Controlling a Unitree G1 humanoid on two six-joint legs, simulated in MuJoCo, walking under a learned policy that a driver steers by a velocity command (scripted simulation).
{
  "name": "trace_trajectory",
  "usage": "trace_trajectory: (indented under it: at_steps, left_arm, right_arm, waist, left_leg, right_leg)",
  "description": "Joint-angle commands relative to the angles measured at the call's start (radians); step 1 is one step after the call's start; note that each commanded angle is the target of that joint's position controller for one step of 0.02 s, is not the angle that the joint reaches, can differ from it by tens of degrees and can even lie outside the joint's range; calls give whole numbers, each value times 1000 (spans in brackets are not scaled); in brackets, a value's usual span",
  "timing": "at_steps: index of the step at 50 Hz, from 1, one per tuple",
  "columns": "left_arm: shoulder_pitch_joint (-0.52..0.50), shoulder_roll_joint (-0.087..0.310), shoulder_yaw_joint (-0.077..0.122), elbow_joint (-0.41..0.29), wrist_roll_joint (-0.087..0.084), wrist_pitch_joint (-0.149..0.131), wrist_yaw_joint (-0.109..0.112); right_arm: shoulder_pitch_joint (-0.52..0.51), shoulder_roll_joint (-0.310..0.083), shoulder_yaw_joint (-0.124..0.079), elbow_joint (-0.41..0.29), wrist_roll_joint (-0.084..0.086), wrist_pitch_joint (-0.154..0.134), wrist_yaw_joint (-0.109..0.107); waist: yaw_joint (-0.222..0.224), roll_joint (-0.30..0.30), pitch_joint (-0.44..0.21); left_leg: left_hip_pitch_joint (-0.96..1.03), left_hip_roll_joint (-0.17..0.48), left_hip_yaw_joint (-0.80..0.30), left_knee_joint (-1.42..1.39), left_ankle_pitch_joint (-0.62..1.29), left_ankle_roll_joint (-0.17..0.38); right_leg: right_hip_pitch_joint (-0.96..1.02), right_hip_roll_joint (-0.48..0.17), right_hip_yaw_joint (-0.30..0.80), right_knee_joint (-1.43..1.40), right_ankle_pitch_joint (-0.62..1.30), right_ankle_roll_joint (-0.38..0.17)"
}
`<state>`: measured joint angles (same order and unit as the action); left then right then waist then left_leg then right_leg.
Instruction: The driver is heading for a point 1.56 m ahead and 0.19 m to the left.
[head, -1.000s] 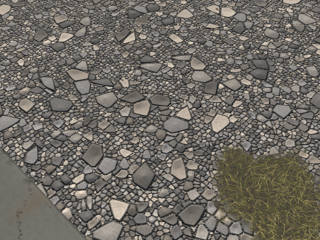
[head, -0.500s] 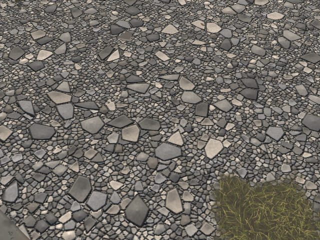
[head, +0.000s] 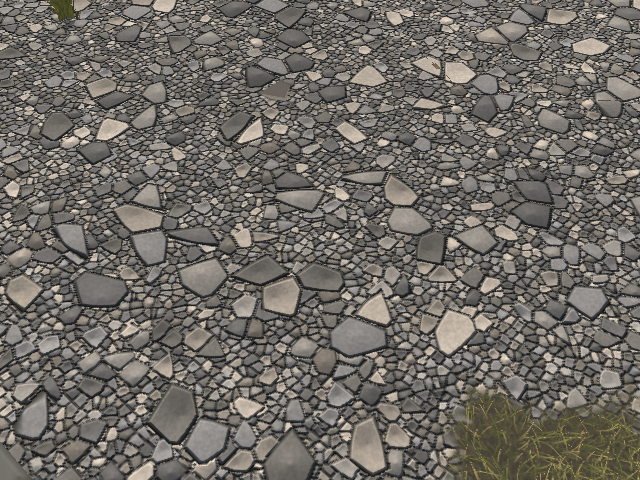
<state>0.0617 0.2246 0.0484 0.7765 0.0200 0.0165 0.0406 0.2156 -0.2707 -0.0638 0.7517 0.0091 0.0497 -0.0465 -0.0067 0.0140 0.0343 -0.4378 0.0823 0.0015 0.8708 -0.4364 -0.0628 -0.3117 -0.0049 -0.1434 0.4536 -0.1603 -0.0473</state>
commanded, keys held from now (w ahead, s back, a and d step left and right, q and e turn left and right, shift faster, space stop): q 0.48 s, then e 0.52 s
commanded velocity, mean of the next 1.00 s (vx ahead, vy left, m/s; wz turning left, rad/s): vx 0.01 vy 0.00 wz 0.18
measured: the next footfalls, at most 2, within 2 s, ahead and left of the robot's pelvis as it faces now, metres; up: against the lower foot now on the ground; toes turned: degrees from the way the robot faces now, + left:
left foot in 0.10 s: +0.03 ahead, +0.13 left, +0.00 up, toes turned +7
right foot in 0.62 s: +0.10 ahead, -0.09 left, +0.00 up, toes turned +21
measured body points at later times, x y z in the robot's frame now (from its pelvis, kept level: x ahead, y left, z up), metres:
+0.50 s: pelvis +0.01 +0.04 +0.01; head +0.03 +0.08 +0.46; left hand +0.10 +0.35 -0.11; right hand +0.23 -0.20 -0.07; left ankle -0.01 +0.12 -0.74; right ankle +0.07 -0.12 -0.69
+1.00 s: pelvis +0.02 +0.01 +0.00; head +0.05 +0.02 +0.44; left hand +0.14 +0.32 -0.10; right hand +0.19 -0.26 -0.10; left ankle -0.01 +0.12 -0.74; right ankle +0.05 -0.10 -0.72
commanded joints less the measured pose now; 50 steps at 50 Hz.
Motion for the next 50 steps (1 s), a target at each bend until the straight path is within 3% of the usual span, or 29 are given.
trace_trajectory:
  at_steps: [1,4,5,6,7,8,9,10,11,13,18,24,27,29,30,31,32,33,34,35,37,40,44,46,47,48,49,50]
  left_arm:
    - [-27,171,49,-51,-9,3,13]
    - [-39,171,53,-37,-38,19,13]
    - [9,140,50,-16,-43,23,9]
    - [10,76,34,-45,-4,21,-2]
    - [-117,113,44,-93,-2,9,4]
    - [-130,140,55,-92,-15,6,5]
    - [-97,155,64,-73,-20,7,6]
    - [-68,156,68,-48,-13,9,12]
    - [-52,160,71,-40,-5,10,16]
    - [-39,143,69,-42,-11,4,14]
    - [-73,128,58,-60,-21,-3,16]
    - [-60,136,58,-60,-25,-21,-2]
    - [1,142,53,-40,-29,-29,-19]
    - [29,113,40,-31,-25,-35,-34]
    - [49,89,29,-23,-15,-39,-43]
    - [55,106,26,-18,2,-41,-46]
    - [29,182,34,-36,12,-41,-43]
    - [-35,160,22,-38,10,-39,-43]
    - [-56,151,25,-50,-3,-40,-47]
    - [-32,170,31,-46,-12,-40,-46]
    - [-5,219,41,-43,-27,-45,-40]
    - [24,210,43,-53,-35,-33,-23]
    - [23,214,53,-89,-40,-6,-12]
    - [10,207,54,-115,-45,2,-12]
    - [10,197,52,-126,-48,4,-14]
    - [18,184,49,-131,-48,6,-18]
    - [34,171,48,-137,-42,5,-25]
    - [32,204,63,-139,-38,5,-30]
  right_arm:
    - [4,-79,-23,-69,0,-11,10]
    - [94,-84,-33,-39,-5,-15,32]
    - [115,-125,-47,-38,-16,-16,31]
    - [112,-242,-73,-66,-17,-18,11]
    - [109,-276,-74,-92,-45,-35,20]
    - [77,-249,-68,-99,-58,-56,26]
    - [19,-225,-64,-106,-40,-68,26]
    - [-25,-192,-56,-116,-16,-69,22]
    - [-44,-171,-47,-121,-2,-68,18]
    - [-16,-153,-38,-123,-5,-67,12]
    - [27,-178,-50,-127,0,-55,1]
    - [-17,-202,-60,-159,-6,-35,6]
    - [-51,-164,-42,-165,-15,-29,12]
    - [-72,-111,-17,-155,-14,-28,14]
    - [-62,-77,-1,-138,-14,-30,16]
    - [-2,-49,8,-109,-33,-39,20]
    - [73,-56,6,-98,-59,-49,24]
    - [72,-72,1,-99,-61,-57,25]
    - [10,-114,-7,-94,-58,-61,20]
    - [-44,-147,-21,-96,-45,-61,14]
    - [-72,-130,-24,-111,-34,-51,3]
    - [-56,-98,-25,-108,-26,-59,0]
    - [-33,-87,-38,-107,-21,-70,8]
    - [-10,-107,-50,-106,-21,-72,13]
    - [4,-128,-58,-106,-23,-69,13]
    - [23,-153,-65,-109,-28,-66,11]
    - [19,-169,-67,-116,-36,-68,9]
    - [7,-153,-58,-138,-40,-73,3]
  waist:
    - [10,-128,-113]
    - [-46,-117,-125]
    - [-41,-24,-92]
    - [5,280,-75]
    - [-54,285,-73]
    - [-44,182,-79]
    - [-7,121,-74]
    - [11,80,-87]
    - [17,87,-95]
    - [18,94,-131]
    - [-13,119,-127]
    - [-21,144,-114]
    - [-21,152,-160]
    - [4,135,-160]
    - [24,112,-150]
    - [1,58,-155]
    - [-76,-109,-149]
    - [-105,-179,-114]
    - [-68,-166,-77]
    - [-28,-134,-68]
    - [-19,-162,-47]
    - [-9,-164,-62]
    - [-4,-123,-90]
    - [-5,-45,-98]
    - [-3,29,-94]
    - [-7,121,-81]
    - [-4,224,-85]
    - [-14,201,-87]
  left_leg:
    - [48,0,25,-51,12,24]
    - [192,-52,76,-318,181,87]
    - [252,-21,-24,-454,287,135]
    - [363,231,-400,-528,572,253]
    - [294,323,-543,-576,642,413]
    - [285,279,-480,-583,566,396]
    - [296,214,-396,-562,521,329]
    - [307,175,-349,-544,497,280]
    - [304,156,-320,-536,538,267]
    - [328,132,-302,-522,624,271]
    - [406,119,-350,-506,576,275]
    - [306,94,-438,-486,502,292]
    - [301,103,-414,-434,625,286]
    - [259,81,-383,-407,621,259]
    - [222,51,-354,-411,534,218]
    - [184,5,-310,-397,388,167]
    - [147,-89,-217,-315,164,114]
    - [200,-98,-172,-376,95,66]
    - [247,-91,-155,-400,162,48]
    - [240,-106,-139,-375,187,52]
    - [230,-111,-123,-355,216,56]
    - [201,-123,-86,-328,194,51]
    - [209,-117,-69,-328,204,65]
    - [265,-75,-102,-374,262,94]
    - [300,-18,-159,-421,299,129]
    - [348,88,-264,-474,386,197]
    - [372,245,-399,-517,533,296]
    - [364,347,-458,-525,674,375]
  right_leg:
    - [106,-308,203,-167,105,-194]
    - [93,-271,127,-45,96,-108]
    - [14,-212,63,93,-24,-24]
    - [-249,-65,-39,399,-334,88]
    - [-362,36,109,600,-513,104]
    - [-381,12,182,697,-450,91]
    - [-392,-7,205,713,-346,82]
    - [-392,-18,212,705,-282,86]
    - [-380,-17,211,712,-232,96]
    - [-346,0,211,721,-176,111]
    - [-352,12,232,512,-155,139]
    - [-208,36,243,327,-200,142]
    - [-99,10,210,256,-199,127]
    - [26,-5,189,92,-98,103]
    - [127,-11,187,-78,67,84]
    - [220,-61,249,-105,192,60]
    - [240,-176,392,-79,399,-8]
    - [113,-219,433,-86,315,-111]
    - [55,-170,425,-99,152,-97]
    - [56,-131,402,-99,82,-64]
    - [46,-125,439,-98,77,-57]
    - [73,-128,496,-72,118,-87]
    - [59,-107,539,-16,156,-100]
    - [-11,-49,490,54,117,-62]
    - [-74,-1,427,129,58,-26]
    - [-171,56,343,236,-49,18]
    - [-246,81,265,392,-295,47]
    - [-301,46,247,632,-487,73]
